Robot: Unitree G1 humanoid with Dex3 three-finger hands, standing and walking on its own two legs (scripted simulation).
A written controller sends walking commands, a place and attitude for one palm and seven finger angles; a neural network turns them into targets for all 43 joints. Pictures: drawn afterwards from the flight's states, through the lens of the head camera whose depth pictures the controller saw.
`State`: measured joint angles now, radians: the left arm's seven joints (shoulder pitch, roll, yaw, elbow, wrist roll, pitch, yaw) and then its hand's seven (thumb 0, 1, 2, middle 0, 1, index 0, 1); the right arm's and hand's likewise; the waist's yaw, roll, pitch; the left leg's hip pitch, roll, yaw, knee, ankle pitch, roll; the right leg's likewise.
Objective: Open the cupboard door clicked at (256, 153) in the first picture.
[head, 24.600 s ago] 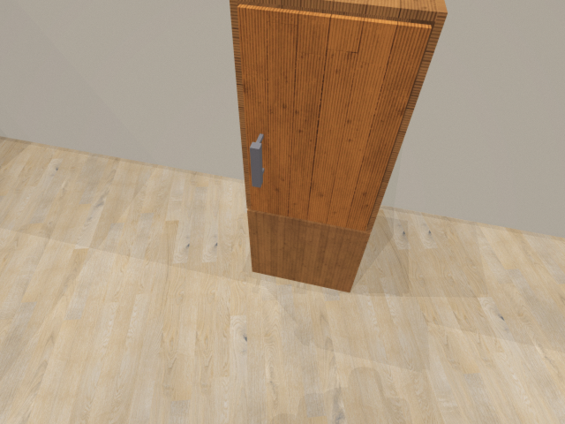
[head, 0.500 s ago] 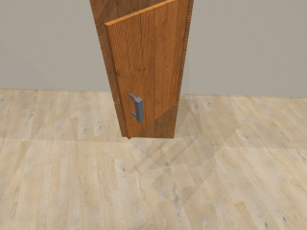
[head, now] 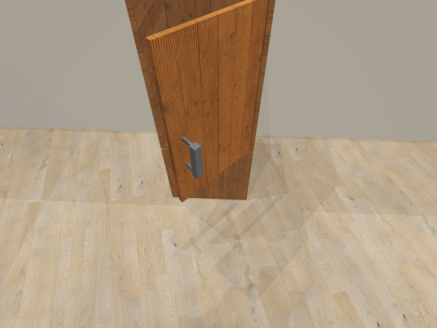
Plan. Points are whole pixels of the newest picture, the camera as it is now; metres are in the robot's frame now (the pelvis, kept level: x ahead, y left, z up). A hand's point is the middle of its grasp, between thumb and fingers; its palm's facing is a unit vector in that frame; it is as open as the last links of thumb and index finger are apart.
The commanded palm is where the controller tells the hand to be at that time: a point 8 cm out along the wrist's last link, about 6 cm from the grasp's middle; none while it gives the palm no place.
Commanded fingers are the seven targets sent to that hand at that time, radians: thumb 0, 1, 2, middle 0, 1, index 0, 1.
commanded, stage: walk to a spot facing it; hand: left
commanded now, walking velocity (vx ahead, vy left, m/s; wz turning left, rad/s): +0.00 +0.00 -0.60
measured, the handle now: (191, 157) +0.59 +0.11 -0.12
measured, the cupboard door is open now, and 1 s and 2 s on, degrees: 47 47 47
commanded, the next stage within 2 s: none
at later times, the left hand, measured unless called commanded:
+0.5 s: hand out of the picture +0.08 +0.16 -0.17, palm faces -0.16 -0.94 -0.30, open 7.4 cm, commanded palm none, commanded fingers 0.00 0.90 0.90 -0.20 -0.30 -0.20 -0.30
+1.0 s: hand (160, 307) +0.19 +0.14 -0.17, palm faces -0.46 -0.85 -0.26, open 7.4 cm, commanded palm none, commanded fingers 0.00 0.90 0.90 -0.20 -0.30 -0.20 -0.30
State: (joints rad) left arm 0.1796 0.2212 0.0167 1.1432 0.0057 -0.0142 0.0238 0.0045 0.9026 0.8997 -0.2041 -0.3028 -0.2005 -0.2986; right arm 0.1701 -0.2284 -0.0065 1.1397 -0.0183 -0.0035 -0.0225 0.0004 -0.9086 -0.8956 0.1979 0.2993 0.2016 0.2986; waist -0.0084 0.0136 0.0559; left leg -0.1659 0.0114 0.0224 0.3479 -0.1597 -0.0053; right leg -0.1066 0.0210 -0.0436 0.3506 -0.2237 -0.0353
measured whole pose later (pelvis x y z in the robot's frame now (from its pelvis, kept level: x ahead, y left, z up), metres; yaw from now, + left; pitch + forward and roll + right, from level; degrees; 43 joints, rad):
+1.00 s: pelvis +0.00 -0.01 -0.01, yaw -32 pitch +1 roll -2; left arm 0.15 0.28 0.10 0.88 0.02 0.06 -0.03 0.01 0.91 0.90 -0.20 -0.30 -0.20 -0.30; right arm 0.18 -0.22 -0.03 0.89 -0.04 0.01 -0.03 0.00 -0.91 -0.90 0.20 0.30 0.21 0.30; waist 0.03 0.01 0.12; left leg -0.24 0.11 0.01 0.54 -0.30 -0.06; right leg -0.44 0.02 -0.02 0.86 -0.47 0.04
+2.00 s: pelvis +0.04 -0.12 -0.01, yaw -70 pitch +1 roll -1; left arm 0.20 0.25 0.09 0.95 0.03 0.03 -0.06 0.01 0.91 0.90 -0.20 -0.30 -0.20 -0.30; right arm 0.31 -0.19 -0.02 0.93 -0.04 -0.08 -0.01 0.00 -0.91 -0.90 0.20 0.30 0.20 0.30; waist 0.00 -0.03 0.05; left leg -0.22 0.11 0.12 0.46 -0.25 -0.04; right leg -0.55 -0.05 -0.03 1.05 -0.33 -0.01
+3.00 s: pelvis +0.06 -0.55 +0.00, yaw -77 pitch +0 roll +0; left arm 0.26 0.19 0.07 1.06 0.02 -0.07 0.00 -0.01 0.94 0.90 -0.20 -0.30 -0.20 -0.30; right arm 0.25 -0.17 -0.06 1.04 -0.02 -0.02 0.02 0.01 -0.91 -0.90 0.19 0.30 0.20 0.30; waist -0.02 -0.03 0.04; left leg -0.47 0.11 0.11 0.78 -0.28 -0.02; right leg -0.14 -0.04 -0.16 0.41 -0.27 -0.02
